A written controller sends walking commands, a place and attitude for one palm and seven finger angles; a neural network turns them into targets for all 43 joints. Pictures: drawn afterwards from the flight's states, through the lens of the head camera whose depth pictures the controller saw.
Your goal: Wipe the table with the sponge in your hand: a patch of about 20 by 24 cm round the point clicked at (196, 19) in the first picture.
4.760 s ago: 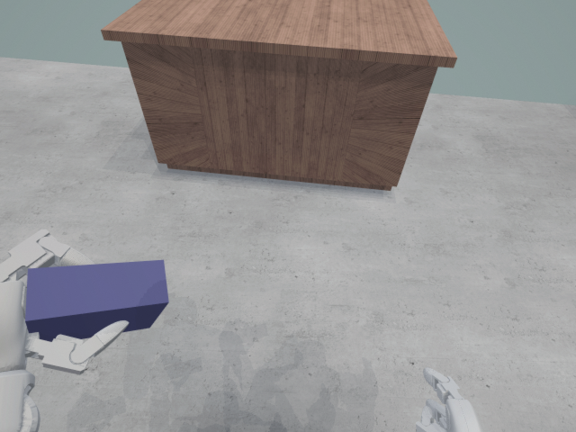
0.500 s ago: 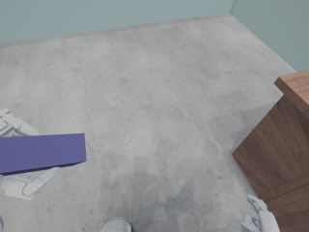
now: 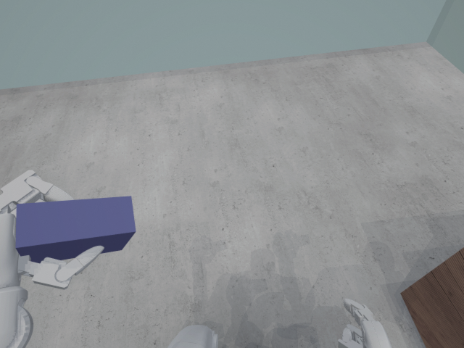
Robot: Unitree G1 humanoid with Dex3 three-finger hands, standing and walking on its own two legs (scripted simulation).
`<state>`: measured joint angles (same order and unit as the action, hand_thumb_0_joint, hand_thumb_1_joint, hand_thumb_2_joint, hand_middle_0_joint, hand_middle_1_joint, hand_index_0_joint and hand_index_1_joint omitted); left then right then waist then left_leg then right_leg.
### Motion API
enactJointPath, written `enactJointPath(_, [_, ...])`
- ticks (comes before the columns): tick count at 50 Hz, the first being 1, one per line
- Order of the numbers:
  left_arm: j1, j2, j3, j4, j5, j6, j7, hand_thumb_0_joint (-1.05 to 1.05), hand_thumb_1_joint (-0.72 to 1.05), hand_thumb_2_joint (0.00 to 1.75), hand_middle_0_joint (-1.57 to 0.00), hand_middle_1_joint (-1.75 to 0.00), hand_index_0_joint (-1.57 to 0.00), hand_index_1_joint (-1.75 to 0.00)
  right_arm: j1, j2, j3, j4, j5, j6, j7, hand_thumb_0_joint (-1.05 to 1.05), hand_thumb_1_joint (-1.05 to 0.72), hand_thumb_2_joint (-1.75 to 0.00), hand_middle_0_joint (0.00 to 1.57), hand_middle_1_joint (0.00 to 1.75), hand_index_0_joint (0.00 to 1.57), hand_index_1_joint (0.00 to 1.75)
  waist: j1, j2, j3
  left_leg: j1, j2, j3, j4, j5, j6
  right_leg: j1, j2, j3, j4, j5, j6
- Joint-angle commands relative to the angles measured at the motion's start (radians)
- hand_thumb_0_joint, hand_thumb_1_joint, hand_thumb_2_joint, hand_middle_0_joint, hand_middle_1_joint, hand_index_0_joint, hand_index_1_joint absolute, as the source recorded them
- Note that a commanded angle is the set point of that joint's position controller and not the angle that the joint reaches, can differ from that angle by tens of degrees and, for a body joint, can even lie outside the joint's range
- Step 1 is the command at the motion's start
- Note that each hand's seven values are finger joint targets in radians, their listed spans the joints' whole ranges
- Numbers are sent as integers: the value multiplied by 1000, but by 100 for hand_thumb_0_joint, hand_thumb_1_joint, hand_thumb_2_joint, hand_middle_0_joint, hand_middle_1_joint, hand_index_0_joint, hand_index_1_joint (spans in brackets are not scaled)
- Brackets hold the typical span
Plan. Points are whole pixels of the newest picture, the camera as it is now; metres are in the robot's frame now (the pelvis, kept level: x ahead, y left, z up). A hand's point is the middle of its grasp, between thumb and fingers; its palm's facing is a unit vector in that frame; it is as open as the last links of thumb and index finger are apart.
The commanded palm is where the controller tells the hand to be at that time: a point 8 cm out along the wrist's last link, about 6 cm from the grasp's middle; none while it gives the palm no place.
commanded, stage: walk to a spot facing it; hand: left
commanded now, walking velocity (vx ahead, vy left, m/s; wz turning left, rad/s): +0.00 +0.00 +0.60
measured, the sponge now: (95, 229) +0.23 +0.20 +0.15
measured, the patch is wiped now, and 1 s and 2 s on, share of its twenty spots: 0.00 0.00 0.00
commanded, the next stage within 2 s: turn to face it in 0.08 s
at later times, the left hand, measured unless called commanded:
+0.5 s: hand (51, 205) +0.24 +0.24 +0.19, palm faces +0.48 -0.77 -0.41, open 9.3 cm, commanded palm +0.20 +0.28 +0.19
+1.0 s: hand (136, 197) +0.27 +0.14 +0.18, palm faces +0.20 -0.87 -0.45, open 9.3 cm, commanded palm +0.22 +0.19 +0.19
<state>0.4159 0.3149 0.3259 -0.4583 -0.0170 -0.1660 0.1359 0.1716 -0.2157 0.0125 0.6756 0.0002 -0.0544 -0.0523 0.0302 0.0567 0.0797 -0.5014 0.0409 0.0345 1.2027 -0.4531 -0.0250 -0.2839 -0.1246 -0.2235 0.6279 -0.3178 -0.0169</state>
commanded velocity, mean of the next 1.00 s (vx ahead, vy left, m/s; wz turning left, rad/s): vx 0.00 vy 0.00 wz -0.42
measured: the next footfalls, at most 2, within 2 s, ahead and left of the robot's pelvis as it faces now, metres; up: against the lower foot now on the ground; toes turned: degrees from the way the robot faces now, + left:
left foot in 0.24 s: +0.13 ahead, +0.14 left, +0.00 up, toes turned +16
right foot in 0.58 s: +0.13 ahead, -0.11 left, +0.00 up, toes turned -6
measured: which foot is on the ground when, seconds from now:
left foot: up 0.00-0.22, down 0.24-0.58, up 0.60-1.00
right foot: down 0.00-0.24, up 0.26-0.56, down 0.58-1.00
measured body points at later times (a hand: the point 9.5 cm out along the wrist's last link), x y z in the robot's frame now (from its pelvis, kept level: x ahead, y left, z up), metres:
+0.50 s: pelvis +0.05 -0.01 +0.00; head +0.08 -0.01 +0.45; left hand +0.21 +0.28 +0.21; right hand +0.26 -0.16 -0.08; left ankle +0.09 +0.13 -0.73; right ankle +0.09 -0.11 -0.70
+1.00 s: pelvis +0.01 -0.05 +0.01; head +0.03 -0.05 +0.46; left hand +0.25 +0.19 +0.21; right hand +0.11 -0.35 -0.07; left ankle +0.00 +0.10 -0.71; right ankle +0.09 -0.11 -0.73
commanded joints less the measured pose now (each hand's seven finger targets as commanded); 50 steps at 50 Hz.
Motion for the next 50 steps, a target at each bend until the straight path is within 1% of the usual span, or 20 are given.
enactJointPath(1, [-29, 250, 172, -315, -7, -92, 41, 0, 10, 130, -120, -160, -120, -160, -114, -67, -45, -209, -2, -40, -17, 0, -90, -90, 20, 30, 20, 30, -18, -217, -118, -134, 67, 10, -27, 28, -27, 214, -288, 160, -263, 560, -89])
enactJointPath(6, [98, 268, 235, -383, -29, -83, 74, 0, 10, 130, -120, -160, -120, -160, -78, -48, -59, -275, -8, -21, -19, 0, -90, -90, 20, 30, 20, 30, 11, -233, -203, 22, 24, 169, -432, 55, -21, 257, -271, 48, -154, 737, -80])
enactJointPath(9, [97, 258, 229, -432, -39, -80, 85, 0, 10, 130, -120, -160, -120, -160, -36, -60, -75, -285, -5, -16, -22, 0, -90, -90, 20, 30, 20, 30, -34, -182, -276, 212, -49, 214, -670, 204, -19, 226, -231, 1, 54, 751, -30])
enactJointPath(10, [86, 250, 221, -441, -42, -90, 89, 0, 10, 130, -120, -160, -120, -160, -15, -68, -80, -285, 0, -15, -27, 0, -90, -90, 20, 30, 20, 30, -65, -73, -313, 375, -33, 177, -763, 347, -3, 141, -180, -2, 213, 648, 11])
enactJointPath(11, [85, 242, 218, -460, -47, -114, 89, 0, 10, 130, -120, -160, -120, -160, -20, -91, -90, -289, 3, -20, -27, 0, -90, -90, 20, 30, 20, 30, -54, 165, -336, 549, 170, -74, -772, 729, 96, -75, -47, 7, 409, 144, 67])
enactJointPath(12, [55, 248, 196, -459, -41, -138, 83, 0, 10, 130, -120, -160, -120, -160, -1, -123, -101, -280, 11, -34, -16, 0, -90, -90, 20, 30, 20, 30, -41, 298, -330, 603, 394, -367, -771, 1142, 220, -244, 40, 100, 575, -373, 67])
enactJointPath(14, [58, 278, 220, -346, -19, -129, 63, 0, 10, 130, -120, -160, -120, -160, -7, -129, -104, -246, 16, -38, 1, 0, -90, -90, 20, 30, 20, 30, -48, 165, -308, 552, 401, -306, -758, 957, 250, -315, 17, 217, 624, -287, 56])
enactJointPath(18, [-4, 217, 145, -461, -18, -115, 42, 0, 10, 130, -120, -160, -120, -160, -54, -98, -70, -240, 8, -71, 14, 0, -90, -90, 20, 30, 20, 30, -30, 238, -221, 361, 275, -1, -834, 667, 143, -171, 44, 142, 347, -86, 60])
enactJointPath(24, [-58, 184, 124, -267, -22, -79, 25, 0, 10, 130, -120, -160, -120, -160, -41, -100, -55, -238, 3, -106, 15, 0, -90, -90, 20, 30, 20, 30, -18, 167, -163, 256, 348, 48, -835, 378, 103, -31, 88, 98, 100, -68, 80])
enactJointPath(27, [-106, 180, 107, -211, -14, -61, 15, 0, 10, 130, -120, -160, -120, -160, -39, -89, -51, -245, 10, -97, 16, 0, -90, -90, 20, 30, 20, 30, -8, 92, -157, 213, 296, 110, -672, 238, 44, 67, 99, 94, -89, 74, 74])
enactJointPath(28, [-140, 207, 115, -209, -9, -63, 15, 0, 10, 130, -120, -160, -120, -160, -32, -77, -47, -244, 12, -91, 18, 0, -90, -90, 20, 30, 20, 30, -18, -39, -152, 197, 237, 128, -529, 169, 14, 70, 29, 199, -182, 207, 38])
enactJointPath(29, [-142, 259, 148, -200, -7, -66, 22, 0, 10, 130, -120, -160, -120, -160, -39, -45, -34, -258, 12, -86, 16, 0, -90, -90, 20, 30, 20, 30, -20, -291, -157, 52, 106, 150, -328, -65, -34, 129, -132, 476, -234, 529, -51])
enactJointPath(30, [-110, 253, 167, -170, -33, -45, 25, 0, 10, 130, -120, -160, -120, -160, -71, -59, -42, -271, 13, -84, 14, 0, -90, -90, 20, 30, 20, 30, 9, -441, -177, -18, 13, 54, -108, -168, -53, 84, -221, 685, -315, 565, -102])
enactJointPath(31, [-96, 246, 160, -212, -37, -39, 27, 0, 10, 130, -120, -160, -120, -160, -86, -59, -41, -263, 10, -75, 18, 0, -90, -90, 20, 30, 20, 30, -3, -374, -182, -36, 26, -33, -9, -101, -57, 102, -220, 692, -322, 535, -101])
enactJointPath(32, [-69, 253, 170, -253, -39, -47, 29, 0, 10, 130, -120, -160, -120, -160, -108, -44, -23, -252, 8, -57, 18, 0, -90, -90, 20, 30, 20, 30, -4, -221, -209, -84, 37, -54, 33, -46, -67, 177, -203, 645, -260, 579, -131])
enactJointPath(33, [-46, 244, 170, -295, -42, -63, 30, 0, 10, 130, -120, -160, -120, -160, -106, -33, -11, -247, 5, -42, 21, 0, -90, -90, 20, 30, 20, 30, -10, -159, -237, -95, 36, -54, 55, -9, -74, 220, -165, 558, -225, 598, -132])
enactJointPath(37, [34, 266, 203, -322, -50, -84, 37, 0, 10, 130, -120, -160, -120, -160, -114, -63, -34, -245, 5, -11, 16, 0, -90, -90, 20, 30, 20, 30, -11, -120, -250, -42, 26, -40, -52, 38, -74, 197, -118, 488, -246, 522, -117])
enactJointPath(41, [101, 270, 238, -275, -57, -88, 44, 0, 10, 130, -120, -160, -120, -160, -93, -90, -54, -261, 3, 10, 23, 0, -90, -90, 20, 30, 20, 30, 5, -134, -264, 8, 3, -23, -235, 24, -62, 178, -105, 564, -308, 333, -131])
enactJointPath(47, [58, 231, 172, -274, -47, -75, 36, 0, 10, 130, -120, -160, -120, -160, -84, -119, -58, -292, 19, 43, 33, 0, -90, -90, 20, 30, 20, 30, 17, -151, -250, 142, -15, -15, -508, -42, -33, 101, -86, 645, -359, 126, -132])
enactJointPath(50, [20, 234, 155, -304, -36, -75, 27, 0, 10, 130, -120, -160, -120, -160, -39, -123, -61, -293, 16, 56, 38, 0, -90, -90, 20, 30, 20, 30, -3, -139, -261, 321, -16, 16, -730, 23, -8, -1, -33, 630, -363, 25, -73])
